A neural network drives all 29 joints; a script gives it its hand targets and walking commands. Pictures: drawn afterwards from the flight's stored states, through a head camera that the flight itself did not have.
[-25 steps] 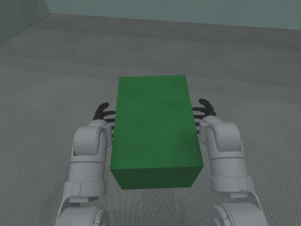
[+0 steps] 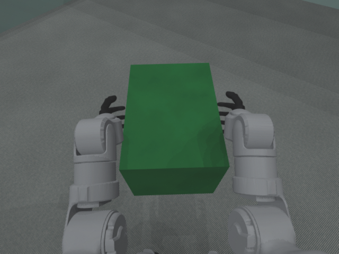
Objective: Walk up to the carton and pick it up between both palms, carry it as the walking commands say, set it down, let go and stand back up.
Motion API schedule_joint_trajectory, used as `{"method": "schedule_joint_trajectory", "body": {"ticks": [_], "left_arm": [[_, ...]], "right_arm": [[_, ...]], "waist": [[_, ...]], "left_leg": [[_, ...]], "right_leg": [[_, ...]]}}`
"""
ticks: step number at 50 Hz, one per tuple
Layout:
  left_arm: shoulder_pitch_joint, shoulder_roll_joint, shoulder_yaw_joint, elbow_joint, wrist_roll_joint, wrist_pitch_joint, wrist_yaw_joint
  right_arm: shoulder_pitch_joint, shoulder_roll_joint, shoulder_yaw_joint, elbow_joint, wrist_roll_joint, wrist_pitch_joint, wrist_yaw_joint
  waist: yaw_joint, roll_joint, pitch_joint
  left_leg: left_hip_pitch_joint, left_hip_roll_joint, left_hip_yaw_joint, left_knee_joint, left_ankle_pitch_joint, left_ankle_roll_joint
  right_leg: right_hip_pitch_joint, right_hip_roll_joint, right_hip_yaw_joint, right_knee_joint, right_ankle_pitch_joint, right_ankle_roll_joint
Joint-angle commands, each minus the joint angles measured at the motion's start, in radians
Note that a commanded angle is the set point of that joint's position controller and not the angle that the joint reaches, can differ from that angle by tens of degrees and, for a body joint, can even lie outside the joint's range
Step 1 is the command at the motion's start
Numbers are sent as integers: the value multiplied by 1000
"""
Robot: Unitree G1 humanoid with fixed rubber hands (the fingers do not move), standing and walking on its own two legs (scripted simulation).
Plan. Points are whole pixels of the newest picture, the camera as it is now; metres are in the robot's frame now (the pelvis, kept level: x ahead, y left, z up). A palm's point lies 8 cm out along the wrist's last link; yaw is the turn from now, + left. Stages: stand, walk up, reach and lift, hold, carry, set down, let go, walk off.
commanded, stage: carry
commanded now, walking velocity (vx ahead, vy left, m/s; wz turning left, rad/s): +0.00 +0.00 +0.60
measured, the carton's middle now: (171, 128) +0.42 +0.03 +0.02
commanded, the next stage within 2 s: none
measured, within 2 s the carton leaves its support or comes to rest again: neither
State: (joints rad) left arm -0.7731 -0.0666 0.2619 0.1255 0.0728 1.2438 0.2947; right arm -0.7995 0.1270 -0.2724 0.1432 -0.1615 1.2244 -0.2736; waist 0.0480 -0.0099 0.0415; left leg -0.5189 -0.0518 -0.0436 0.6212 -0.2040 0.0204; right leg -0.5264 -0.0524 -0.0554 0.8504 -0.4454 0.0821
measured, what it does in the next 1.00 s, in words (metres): steps on the spot, turning left: right foot, then left foot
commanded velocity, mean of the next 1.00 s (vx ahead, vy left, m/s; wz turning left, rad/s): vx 0.00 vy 0.00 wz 0.60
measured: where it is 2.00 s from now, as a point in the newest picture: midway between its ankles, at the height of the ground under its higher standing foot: outside the picture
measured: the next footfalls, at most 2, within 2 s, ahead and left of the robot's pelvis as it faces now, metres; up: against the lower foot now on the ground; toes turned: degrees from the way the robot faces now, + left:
right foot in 0.04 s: +0.05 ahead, -0.12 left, +0.00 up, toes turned -3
left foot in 0.32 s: +0.01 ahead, +0.12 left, +0.00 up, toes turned +17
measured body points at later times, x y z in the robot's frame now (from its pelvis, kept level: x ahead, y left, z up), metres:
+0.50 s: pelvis -0.04 +0.01 +0.01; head +0.01 +0.03 +0.45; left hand +0.28 +0.27 +0.10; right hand +0.37 +0.00 +0.11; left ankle -0.03 +0.11 -0.72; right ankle -0.01 -0.12 -0.67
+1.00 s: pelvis -0.10 +0.00 +0.00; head -0.08 +0.01 +0.45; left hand +0.15 +0.32 +0.12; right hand +0.31 +0.09 +0.13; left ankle -0.14 +0.09 -0.72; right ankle -0.01 -0.12 -0.71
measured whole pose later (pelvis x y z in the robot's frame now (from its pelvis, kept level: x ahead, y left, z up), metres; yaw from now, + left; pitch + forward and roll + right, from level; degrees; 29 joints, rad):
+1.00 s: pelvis -0.10 +0.00 +0.00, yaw +36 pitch +4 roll +2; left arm -0.77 -0.11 0.29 0.19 0.20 1.24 0.22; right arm -0.85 0.04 -0.21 0.30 -0.09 1.21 -0.26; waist -0.08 -0.02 -0.04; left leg -0.39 -0.03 0.09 0.61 -0.26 0.02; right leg -0.44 -0.23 -0.18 0.78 -0.42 0.08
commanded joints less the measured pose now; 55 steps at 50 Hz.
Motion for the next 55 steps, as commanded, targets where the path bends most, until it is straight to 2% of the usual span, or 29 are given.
{"method": "schedule_joint_trajectory", "body": {"ticks": [1,2,3,4,5,7,10,14,16,17,18,19,21,24,30,32,33,34,35,36,38,41,44,47,48,49,50,51,55], "left_arm": [[-691,-1162,-599,-28,-467,-10,-400],[-647,-1168,-596,-17,-457,-9,-405],[-634,-1159,-592,-24,-444,-14,-407],[-660,-1141,-589,-17,-433,-29,-407],[-693,-1141,-598,-38,-444,-32,-408],[-688,-1119,-575,-60,-403,-45,-399],[-707,-1072,-547,-61,-361,-50,-382],[-633,-1046,-509,-4,-321,-38,-374],[-620,-1054,-498,15,-315,-37,-373],[-668,-1041,-511,9,-331,-38,-374],[-671,-1054,-515,3,-336,-27,-382],[-627,-1082,-515,21,-332,-24,-389],[-680,-1136,-555,14,-387,-29,-408],[-799,-1164,-617,-38,-454,-39,-406],[-726,-1159,-609,-17,-459,-18,-408],[-680,-1162,-592,9,-449,-15,-415],[-644,-1171,-587,20,-442,-15,-421],[-616,-1158,-572,21,-424,-19,-424],[-653,-1139,-566,31,-412,-34,-425],[-715,-1151,-581,3,-426,-36,-423],[-702,-1128,-554,-15,-386,-49,-414],[-745,-1073,-526,-16,-358,-52,-396],[-664,-1056,-487,22,-323,-38,-388],[-632,-1059,-467,44,-312,-31,-384],[-650,-1054,-468,46,-314,-31,-383],[-690,-1046,-481,38,-334,-27,-386],[-698,-1063,-491,43,-343,-18,-394],[-721,-1091,-507,40,-356,-23,-400],[-831,-1174,-590,-1,-453,-30,-414]], "right_arm": [[-586,1027,530,-45,434,-4,348],[-571,1034,541,-46,432,-4,350],[-586,1064,563,-67,441,-5,352],[-652,1073,599,-91,465,-7,355],[-667,1061,617,-84,479,-13,358],[-711,1100,674,-92,534,-19,370],[-709,1096,678,-34,568,-17,386],[-642,1076,624,74,550,8,399],[-630,1082,605,120,534,12,410],[-634,1065,584,148,526,2,414],[-562,1079,564,168,502,-2,414],[-535,1092,552,141,490,6,413],[-585,1091,537,87,483,-1,407],[-660,1055,513,26,482,-15,393],[-582,1029,517,5,443,-9,374],[-577,1032,531,-6,439,-8,373],[-572,1036,541,-10,439,-8,373],[-577,1060,566,-27,448,-6,376],[-660,1070,596,-47,471,-9,377],[-704,1081,624,-45,488,-15,380],[-720,1114,672,-38,537,-19,395],[-741,1103,660,19,578,-16,405],[-656,1095,609,103,563,8,411],[-619,1100,575,162,544,18,421],[-625,1101,566,181,539,17,425],[-601,1089,542,209,523,6,426],[-568,1097,534,201,507,6,424],[-603,1100,529,161,510,5,419],[-671,1074,489,53,489,-9,401]], "waist": [[-59,187,-606],[-48,151,-617],[-46,-63,-627],[-43,-347,-597],[-47,-265,-577],[-40,-142,-532],[-42,-177,-531],[-47,-222,-527],[-60,-141,-531],[-66,7,-538],[-83,237,-525],[-83,220,-505],[-79,152,-520],[-78,166,-552],[-80,213,-575],[-64,194,-576],[-52,152,-588],[-47,-82,-580],[-40,-345,-546],[-45,-232,-518],[-44,-119,-482],[-45,-195,-479],[-40,-245,-500],[-57,-183,-503],[-65,-111,-497],[-74,141,-496],[-88,273,-461],[-82,221,-479],[-76,168,-530]], "left_leg": [[420,220,-173,-43,554,103],[303,193,-138,-4,480,55],[88,92,-55,113,186,-13],[-128,-4,85,273,-310,-48],[-162,39,84,384,-404,-44],[-136,61,77,371,-299,-45],[-40,41,114,223,-246,-52],[89,4,173,-56,-150,-50],[294,84,104,-193,44,-38],[459,240,-107,-119,462,23],[552,371,-318,-73,925,140],[640,386,-347,-54,1069,188],[635,355,-275,-43,978,177],[540,287,-164,-66,753,158],[448,252,-204,-99,513,134],[370,219,-185,-78,449,92],[244,195,-156,-43,373,48],[43,87,-65,83,98,-17],[-124,-6,104,311,-346,-49],[-139,41,79,445,-417,-46],[-113,71,59,441,-293,-43],[-36,46,116,287,-251,-57],[44,15,156,122,-252,-53],[226,34,161,-188,-27,-43],[357,117,64,-212,72,-34],[509,358,-262,-149,608,63],[570,409,-361,-91,965,181],[604,392,-335,-63,1033,196],[504,281,-152,-81,655,144]], "right_leg": [[184,19,-19,-271,123,-12],[353,-33,5,-397,260,-24],[548,-219,210,-417,566,-86],[626,-429,354,-399,919,-211],[636,-419,296,-365,1055,-249],[624,-350,150,-344,998,-216],[599,-293,9,-301,861,-169],[561,-297,-53,-255,765,-133],[411,-258,-99,-148,554,-68],[184,-203,-107,-50,331,-3],[-14,-90,-113,75,-128,23],[-134,-53,-48,164,-248,18],[-169,-62,18,222,-165,7],[-96,-44,4,182,-53,6],[77,15,-8,-88,-19,-12],[229,18,-36,-286,79,-20],[398,-34,-6,-407,205,-33],[544,-228,231,-490,332,-101],[556,-467,367,-477,673,-230],[530,-446,289,-436,826,-267],[516,-356,125,-416,750,-216],[512,-295,-18,-368,679,-169],[512,-318,-43,-330,675,-156],[447,-283,-119,-196,574,-84],[301,-262,-120,-121,409,-47],[23,-165,-144,35,93,23],[-139,-77,-99,136,-271,27],[-159,-72,-17,211,-264,14],[-101,-58,2,212,-40,6]]}}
